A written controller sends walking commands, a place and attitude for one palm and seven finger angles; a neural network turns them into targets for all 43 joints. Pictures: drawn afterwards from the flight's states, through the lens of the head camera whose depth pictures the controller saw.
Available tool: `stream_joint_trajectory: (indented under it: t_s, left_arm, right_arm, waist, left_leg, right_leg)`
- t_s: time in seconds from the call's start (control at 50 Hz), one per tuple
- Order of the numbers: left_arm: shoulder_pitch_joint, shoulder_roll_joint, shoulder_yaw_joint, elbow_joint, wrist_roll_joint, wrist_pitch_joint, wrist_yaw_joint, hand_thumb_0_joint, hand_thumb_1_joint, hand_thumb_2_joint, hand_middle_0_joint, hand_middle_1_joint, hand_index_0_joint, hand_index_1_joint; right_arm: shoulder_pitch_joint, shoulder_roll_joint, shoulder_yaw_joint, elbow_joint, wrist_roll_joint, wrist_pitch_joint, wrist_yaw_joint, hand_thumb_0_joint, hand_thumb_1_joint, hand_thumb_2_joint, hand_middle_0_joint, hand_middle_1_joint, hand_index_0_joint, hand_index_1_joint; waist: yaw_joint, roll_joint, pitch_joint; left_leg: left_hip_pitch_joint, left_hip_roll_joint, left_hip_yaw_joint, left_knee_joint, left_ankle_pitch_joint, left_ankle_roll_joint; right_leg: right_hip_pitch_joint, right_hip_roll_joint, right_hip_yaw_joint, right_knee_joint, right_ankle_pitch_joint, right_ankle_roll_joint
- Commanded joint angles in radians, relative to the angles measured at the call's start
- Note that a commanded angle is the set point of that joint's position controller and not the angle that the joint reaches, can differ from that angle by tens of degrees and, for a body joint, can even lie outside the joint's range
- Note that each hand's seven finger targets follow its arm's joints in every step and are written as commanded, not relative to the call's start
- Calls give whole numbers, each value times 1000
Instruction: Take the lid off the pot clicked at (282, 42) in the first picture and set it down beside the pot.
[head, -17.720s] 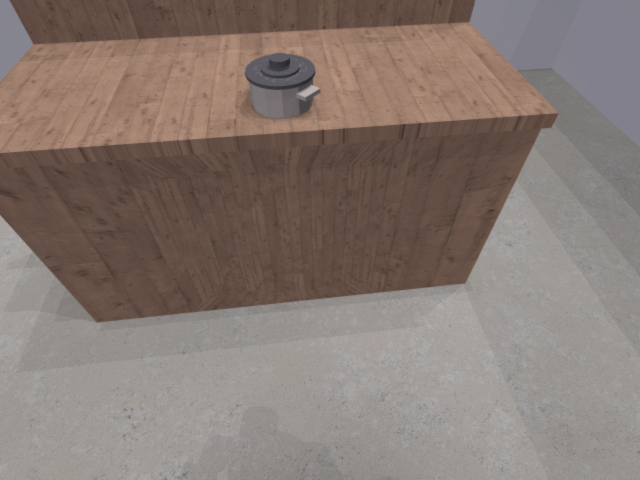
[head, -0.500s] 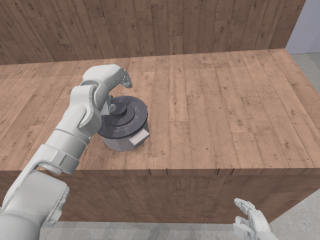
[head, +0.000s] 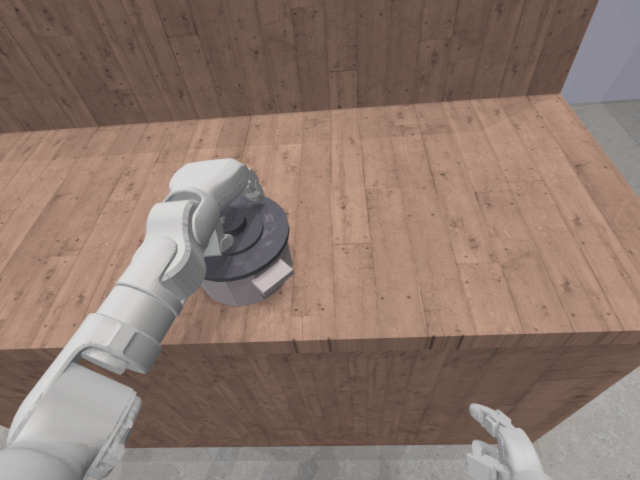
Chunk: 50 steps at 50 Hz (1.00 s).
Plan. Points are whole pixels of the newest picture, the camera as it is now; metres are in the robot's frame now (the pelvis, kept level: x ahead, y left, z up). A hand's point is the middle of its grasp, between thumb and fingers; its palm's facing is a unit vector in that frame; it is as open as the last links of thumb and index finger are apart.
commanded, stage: lower the open fingers around the knob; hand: left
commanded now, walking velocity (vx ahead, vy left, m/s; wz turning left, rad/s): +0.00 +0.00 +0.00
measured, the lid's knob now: (229, 222) +0.43 +0.14 +0.09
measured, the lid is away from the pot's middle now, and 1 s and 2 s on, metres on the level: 0.00 0.00 0.00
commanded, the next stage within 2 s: close the fingers and squeeze the knob in 0.26 s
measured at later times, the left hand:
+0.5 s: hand (213, 227) +0.41 +0.15 +0.11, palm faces -0.27 -0.08 -0.96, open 10.0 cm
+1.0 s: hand (215, 229) +0.40 +0.15 +0.11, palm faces -0.25 -0.06 -0.97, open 8.2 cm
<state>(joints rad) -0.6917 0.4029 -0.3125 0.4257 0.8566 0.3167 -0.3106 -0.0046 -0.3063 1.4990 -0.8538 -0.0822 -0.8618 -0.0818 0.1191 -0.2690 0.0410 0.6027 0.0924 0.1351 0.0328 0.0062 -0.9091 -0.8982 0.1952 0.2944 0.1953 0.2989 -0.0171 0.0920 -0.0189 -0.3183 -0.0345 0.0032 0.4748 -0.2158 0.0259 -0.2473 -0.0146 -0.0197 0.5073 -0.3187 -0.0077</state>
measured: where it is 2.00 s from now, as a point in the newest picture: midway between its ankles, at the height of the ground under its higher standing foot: outside the picture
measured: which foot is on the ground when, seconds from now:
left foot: down 0.00-1.00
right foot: down 0.00-1.00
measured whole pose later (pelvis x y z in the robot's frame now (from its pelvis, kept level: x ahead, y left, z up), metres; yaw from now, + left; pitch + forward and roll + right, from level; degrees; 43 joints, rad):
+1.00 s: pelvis -0.01 +0.00 +0.00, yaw +1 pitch +3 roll +0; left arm -0.69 0.40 -0.35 0.43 0.86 0.33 -0.30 0.00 0.06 1.13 -0.67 -0.75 -0.69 -0.75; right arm 0.10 -0.27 0.04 0.61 0.10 0.15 0.03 0.01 -0.91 -0.90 0.20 0.29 0.20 0.30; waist -0.01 0.09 -0.02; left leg -0.33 -0.04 -0.01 0.49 -0.21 0.03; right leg -0.25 -0.02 -0.03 0.51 -0.31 0.00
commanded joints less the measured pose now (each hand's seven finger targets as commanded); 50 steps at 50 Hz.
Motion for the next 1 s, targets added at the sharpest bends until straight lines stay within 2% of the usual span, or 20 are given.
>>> stream_joint_trajectory:
  t_s: [0.0,0.06,0.1,0.14,0.2,0.22,0.26,0.34,0.36,0.38,0.44,0.5,0.56,0.6,0.66,0.7,0.72,0.8,0.92,0.98]
  left_arm:
    - [-419,214,124,-175,19,4,39,0,-319,1500,-847,-81,-847,-81]
    - [-472,233,132,-211,15,-2,39,0,-319,1500,-847,-81,-847,-81]
    - [-422,232,129,-152,23,-2,38,0,-319,1500,-847,-81,-847,-81]
    - [-438,194,91,-123,28,1,35,0,-319,1500,-847,-81,-847,-81]
    - [-429,219,118,-119,25,-4,36,0,-319,1500,-847,-81,-847,-81]
    - [-448,194,93,-138,23,-4,33,0,-319,1500,-847,-81,-847,-81]
    - [-432,241,144,-150,18,-12,34,0,-319,1500,-847,-81,-847,-81]
    - [-440,199,100,-155,22,-11,33,0,-319,1500,-847,-81,-847,-81]
    - [-434,220,129,-176,14,-15,35,0,-214,1248,-817,-81,-817,-81]
    - [-419,239,139,-168,16,-15,37,0,-203,1246,-824,-81,-824,-81]
    - [-440,195,95,-158,21,-8,35,0,-171,1239,-738,-320,-738,-320]
    - [-429,222,124,-184,24,-10,44,0,-137,1229,-703,-446,-703,-446]
    - [-402,233,145,-177,15,-12,46,0,-103,1217,-685,-536,-685,-536]
    - [-451,198,102,-221,23,-6,46,0,-79,1207,-679,-586,-679,-586]
    - [-404,235,146,-178,12,-5,47,0,-43,1189,-673,-650,-673,-650]
    - [-412,234,135,-201,19,-7,45,0,-18,1176,-673,-688,-673,-688]
    - [-397,180,92,-193,15,-2,41,0,-6,1169,-673,-705,-673,-705]
    - [-432,203,108,-205,22,1,43,0,45,1138,-678,-767,-678,-767]
    - [-440,155,64,-157,23,13,44,0,124,1081,-696,-840,-696,-840]
    - [-443,184,95,-162,22,12,48,0,165,1048,-708,-870,-708,-870]
  right_arm:
    - [-124,-92,-34,-153,2,-38,-10,0,-900,-900,200,300,200,300]
    - [-125,-99,-38,-148,-2,-37,-17,0,-900,-900,200,300,200,300]
    - [-122,-93,-31,-144,2,-38,-21,0,-900,-900,200,300,200,300]
    - [-126,-92,-27,-139,6,-33,-22,0,-900,-900,200,300,200,300]
    - [-121,-94,-31,-141,4,-34,-22,0,-900,-900,200,300,200,300]
    - [-122,-93,-33,-143,4,-34,-22,0,-900,-900,200,300,200,300]
    - [-119,-102,-37,-146,-1,-35,-21,0,-900,-900,200,300,200,300]
    - [-125,-93,-33,-147,4,-32,-17,0,-900,-900,200,300,200,300]
    - [-119,-100,-41,-149,0,-33,-16,0,-900,-900,200,300,200,300]
    - [-117,-96,-38,-152,2,-33,-18,0,-900,-900,200,300,200,300]
    - [-123,-93,-31,-146,4,-32,-18,0,-900,-900,200,300,200,300]
    - [-118,-93,-35,-148,2,-35,-14,0,-900,-900,200,300,200,300]
    - [-117,-103,-37,-147,-1,-37,-14,0,-900,-900,200,300,200,300]
    - [-124,-90,-37,-150,-1,-35,-12,0,-900,-900,200,300,200,300]
    - [-114,-102,-39,-142,-2,-37,-14,0,-900,-900,200,300,200,300]
    - [-126,-93,-32,-150,1,-39,-14,0,-900,-900,200,300,200,300]
    - [-133,-87,-33,-154,1,-40,-14,0,-900,-900,200,300,200,300]
    - [-128,-91,-36,-146,0,-34,-13,0,-900,-900,200,300,200,300]
    - [-135,-87,-32,-141,4,-26,-13,0,-900,-900,200,300,200,300]
    - [-129,-90,-35,-138,0,-29,-15,0,-900,-900,200,300,200,300]
  waist:
    - [7,-129,-366]
    - [-5,-118,-384]
    - [1,-125,-366]
    - [-6,-115,-338]
    - [0,-112,-351]
    - [-6,-99,-354]
    - [-1,-113,-382]
    - [-3,-89,-357]
    - [-4,-109,-369]
    - [2,-109,-372]
    - [-4,-110,-347]
    - [6,-89,-370]
    - [5,-116,-377]
    - [0,-96,-380]
    - [2,-127,-372]
    - [9,-119,-371]
    - [4,-115,-356]
    - [2,-99,-367]
    - [-6,-116,-332]
    - [-1,-106,-373]
  left_leg:
    - [224,-8,-18,4,289,46]
    - [235,-8,-20,10,284,51]
    - [223,-11,-16,9,276,48]
    - [215,-11,-20,0,247,43]
    - [218,-11,-22,4,246,45]
    - [224,-10,-20,7,256,45]
    - [228,-9,-26,11,273,48]
    - [235,-6,-26,5,269,42]
    - [234,-7,-26,12,278,48]
    - [230,-4,-23,4,271,47]
    - [225,-5,-24,-1,261,42]
    - [241,-3,-33,2,283,43]
    - [232,-2,-33,5,295,45]
    - [250,-2,-30,1,283,43]
    - [230,-3,-31,6,271,45]
    - [228,-5,-29,0,280,42]
    - [230,-5,-26,1,280,42]
    - [247,-1,-28,-1,269,41]
    - [228,-1,-28,-7,234,38]
    - [246,-1,-27,-4,255,40]
  right_leg:
    - [64,20,-10,-41,445,-17]
    - [63,17,-5,-44,445,-20]
    - [59,20,-7,-43,439,-16]
    - [27,21,-13,-46,396,-18]
    - [38,22,-12,-45,391,-20]
    - [34,20,-11,-44,406,-21]
    - [57,19,-9,-44,420,-24]
    - [27,23,-15,-44,400,-23]
    - [43,20,-12,-48,417,-25]
    - [54,23,-11,-44,408,-21]
    - [30,22,-17,-48,401,-21]
    - [42,25,-18,-42,398,-25]
    - [54,22,-16,-43,418,-26]
    - [42,25,-17,-45,404,-23]
    - [52,23,-15,-47,405,-25]
    - [64,23,-14,-41,420,-21]
    - [46,23,-17,-42,416,-21]
    - [34,27,-19,-46,387,-23]
    - [11,29,-24,-49,351,-25]
    - [33,29,-21,-43,366,-26]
